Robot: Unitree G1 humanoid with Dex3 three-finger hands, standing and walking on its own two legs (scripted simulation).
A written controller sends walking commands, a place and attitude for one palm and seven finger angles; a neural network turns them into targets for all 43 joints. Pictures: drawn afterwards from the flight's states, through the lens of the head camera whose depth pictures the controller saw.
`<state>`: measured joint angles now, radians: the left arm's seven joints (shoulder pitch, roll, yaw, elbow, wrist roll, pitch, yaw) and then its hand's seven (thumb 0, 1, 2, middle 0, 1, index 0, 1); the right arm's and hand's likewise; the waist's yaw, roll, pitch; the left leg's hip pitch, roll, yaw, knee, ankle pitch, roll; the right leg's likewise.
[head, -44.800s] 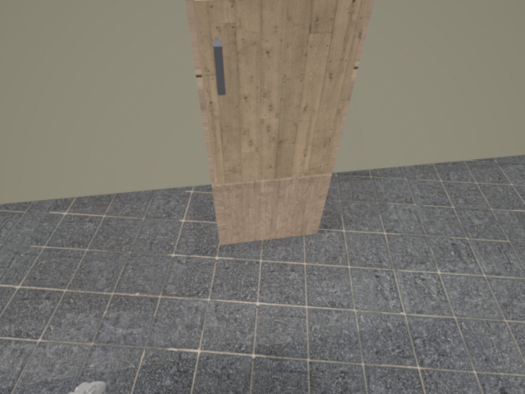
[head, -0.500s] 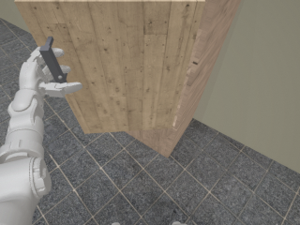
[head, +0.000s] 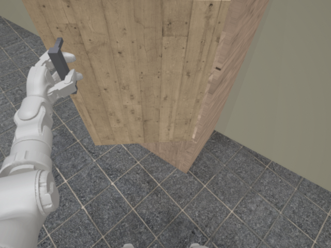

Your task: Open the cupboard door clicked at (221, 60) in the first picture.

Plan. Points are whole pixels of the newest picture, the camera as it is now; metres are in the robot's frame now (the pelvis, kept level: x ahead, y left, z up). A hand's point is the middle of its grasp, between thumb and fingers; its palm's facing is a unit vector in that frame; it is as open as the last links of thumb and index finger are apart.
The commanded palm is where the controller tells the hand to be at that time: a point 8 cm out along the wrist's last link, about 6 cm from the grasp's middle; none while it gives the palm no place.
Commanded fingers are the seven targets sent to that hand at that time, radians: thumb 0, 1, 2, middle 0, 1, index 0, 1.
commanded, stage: pull the door open along its arc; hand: left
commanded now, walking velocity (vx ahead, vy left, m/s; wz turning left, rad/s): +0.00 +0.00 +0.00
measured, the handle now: (66, 67) +0.53 +0.23 +0.13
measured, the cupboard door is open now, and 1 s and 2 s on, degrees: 38 70 75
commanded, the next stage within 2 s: open thumb and fingers to let go in 1.14 s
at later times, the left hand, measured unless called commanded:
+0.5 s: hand (72, 109) +0.39 +0.19 +0.13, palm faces -0.01 -1.00 +0.01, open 6.1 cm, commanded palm +0.33 +0.25 +0.13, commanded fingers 0.00 0.90 0.90 -0.40 -1.35 -0.40 -1.35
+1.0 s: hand (105, 151) +0.29 +0.11 +0.14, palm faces +0.42 -0.91 +0.02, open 6.1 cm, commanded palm +0.21 +0.15 +0.13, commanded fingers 0.00 0.90 0.90 -0.40 -1.35 -0.40 -1.35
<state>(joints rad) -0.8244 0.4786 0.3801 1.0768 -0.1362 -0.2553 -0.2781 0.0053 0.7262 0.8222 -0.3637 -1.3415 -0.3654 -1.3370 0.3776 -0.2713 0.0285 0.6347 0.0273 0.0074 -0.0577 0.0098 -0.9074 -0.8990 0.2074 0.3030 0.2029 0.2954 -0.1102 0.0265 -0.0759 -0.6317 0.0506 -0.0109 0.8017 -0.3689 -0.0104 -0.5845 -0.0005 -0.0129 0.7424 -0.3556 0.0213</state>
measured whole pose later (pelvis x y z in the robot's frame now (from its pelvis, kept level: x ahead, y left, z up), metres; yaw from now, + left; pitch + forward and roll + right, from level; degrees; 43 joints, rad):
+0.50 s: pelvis +0.02 +0.00 +0.01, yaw -2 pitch +7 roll -1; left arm -0.28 0.31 0.31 0.45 -0.25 -0.13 -0.26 0.00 0.72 0.75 -0.34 -1.34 -0.30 -1.31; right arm 0.34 -0.26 0.01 0.55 0.05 0.00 -0.04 0.01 -0.91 -0.90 0.21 0.30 0.20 0.30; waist -0.06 0.05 -0.11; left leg -0.46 0.05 0.04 0.71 -0.38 -0.01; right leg -0.44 0.00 0.03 0.67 -0.36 0.02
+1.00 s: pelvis +0.02 -0.03 +0.02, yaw +2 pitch -1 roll +0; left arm 0.21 -0.03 -0.06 -0.25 -0.05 0.14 0.39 0.01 0.70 0.79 -0.33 -1.26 -0.33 -1.30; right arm 0.15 -0.18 0.04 0.54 -0.03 0.08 -0.02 0.01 -0.91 -0.90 0.21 0.30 0.20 0.30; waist 0.02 0.06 -0.07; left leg -0.27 0.05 -0.03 0.62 -0.34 -0.05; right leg -0.24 0.00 -0.04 0.63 -0.37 -0.02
